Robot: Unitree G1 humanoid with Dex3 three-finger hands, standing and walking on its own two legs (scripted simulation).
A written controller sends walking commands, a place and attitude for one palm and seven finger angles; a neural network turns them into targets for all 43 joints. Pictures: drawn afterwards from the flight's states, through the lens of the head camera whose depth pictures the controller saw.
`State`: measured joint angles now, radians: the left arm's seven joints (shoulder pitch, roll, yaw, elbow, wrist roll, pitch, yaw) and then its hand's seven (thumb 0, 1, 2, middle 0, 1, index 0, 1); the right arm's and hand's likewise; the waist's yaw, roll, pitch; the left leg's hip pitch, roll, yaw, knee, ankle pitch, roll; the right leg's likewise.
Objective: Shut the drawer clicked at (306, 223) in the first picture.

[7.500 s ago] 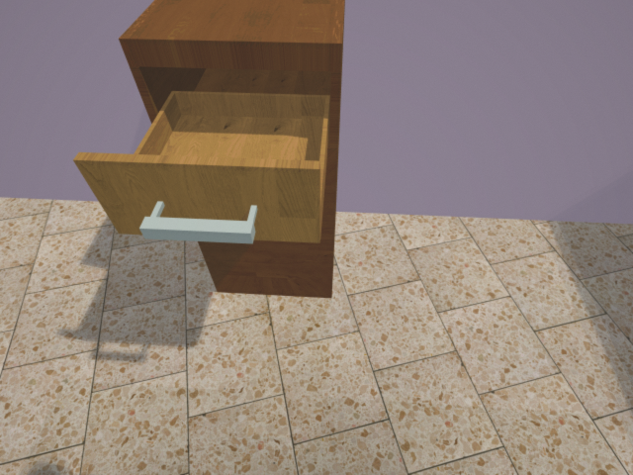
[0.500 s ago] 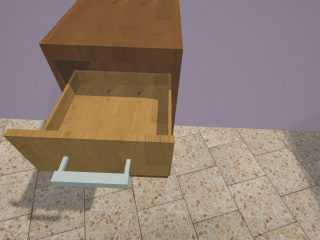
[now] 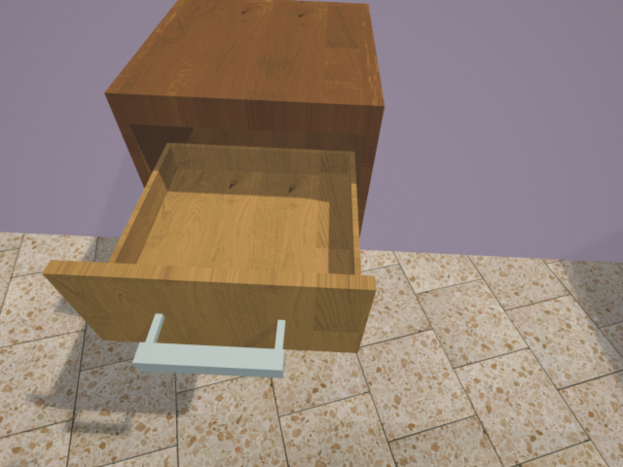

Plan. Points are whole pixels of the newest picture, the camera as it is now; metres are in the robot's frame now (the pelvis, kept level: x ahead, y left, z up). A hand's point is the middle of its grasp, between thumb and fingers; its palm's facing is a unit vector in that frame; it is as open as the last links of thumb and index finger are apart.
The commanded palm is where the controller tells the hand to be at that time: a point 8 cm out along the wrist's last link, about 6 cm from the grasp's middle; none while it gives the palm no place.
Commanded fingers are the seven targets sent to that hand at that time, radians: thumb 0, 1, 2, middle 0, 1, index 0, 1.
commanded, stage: come to a stop and stand still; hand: left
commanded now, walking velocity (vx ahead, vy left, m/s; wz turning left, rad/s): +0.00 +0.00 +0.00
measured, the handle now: (215, 342) +0.26 +0.15 +0.01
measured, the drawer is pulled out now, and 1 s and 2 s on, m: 0.30 0.30 0.30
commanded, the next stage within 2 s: look again from close up in 0.40 s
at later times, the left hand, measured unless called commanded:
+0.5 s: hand out of the picture -0.03 +0.18 -0.17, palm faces +0.01 -0.98 -0.20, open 7.3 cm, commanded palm none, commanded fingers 0.00 0.90 0.90 -0.20 -0.30 -0.20 -0.30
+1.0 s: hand out of the picture -0.02 +0.16 -0.17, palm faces +0.01 -0.98 -0.19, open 7.3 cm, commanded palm none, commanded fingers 0.00 0.90 0.90 -0.20 -0.30 -0.20 -0.30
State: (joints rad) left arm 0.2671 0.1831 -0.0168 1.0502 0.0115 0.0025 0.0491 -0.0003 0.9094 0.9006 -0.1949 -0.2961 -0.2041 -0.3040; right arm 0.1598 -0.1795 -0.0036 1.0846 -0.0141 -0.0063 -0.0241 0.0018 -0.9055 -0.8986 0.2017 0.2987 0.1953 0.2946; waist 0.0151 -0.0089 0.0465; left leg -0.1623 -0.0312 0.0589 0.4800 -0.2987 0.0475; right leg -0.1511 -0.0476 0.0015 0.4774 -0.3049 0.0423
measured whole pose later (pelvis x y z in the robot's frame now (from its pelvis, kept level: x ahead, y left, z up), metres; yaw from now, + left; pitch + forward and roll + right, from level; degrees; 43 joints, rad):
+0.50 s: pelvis -0.01 +0.01 +0.00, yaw +0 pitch -2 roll +0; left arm 0.30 0.15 -0.02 1.11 0.02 0.00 0.05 0.00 0.91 0.90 -0.19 -0.30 -0.20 -0.30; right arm 0.26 -0.15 0.00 1.15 -0.01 -0.01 -0.02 0.00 -0.90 -0.90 0.20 0.30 0.20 0.29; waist 0.00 -0.01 0.05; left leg -0.15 -0.05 0.07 0.42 -0.25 0.06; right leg -0.15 -0.07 0.01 0.44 -0.26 0.06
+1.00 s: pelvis -0.02 -0.01 +0.00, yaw -1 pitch -1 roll +0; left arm 0.30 0.13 -0.01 1.11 0.02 0.00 0.05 0.00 0.91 0.90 -0.19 -0.30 -0.20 -0.30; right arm 0.25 -0.14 -0.01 1.16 -0.01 -0.01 -0.03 0.00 -0.91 -0.90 0.20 0.30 0.19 0.29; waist 0.00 0.00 0.04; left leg -0.16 -0.02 0.07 0.43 -0.25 0.04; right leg -0.17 -0.04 0.01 0.46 -0.27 0.03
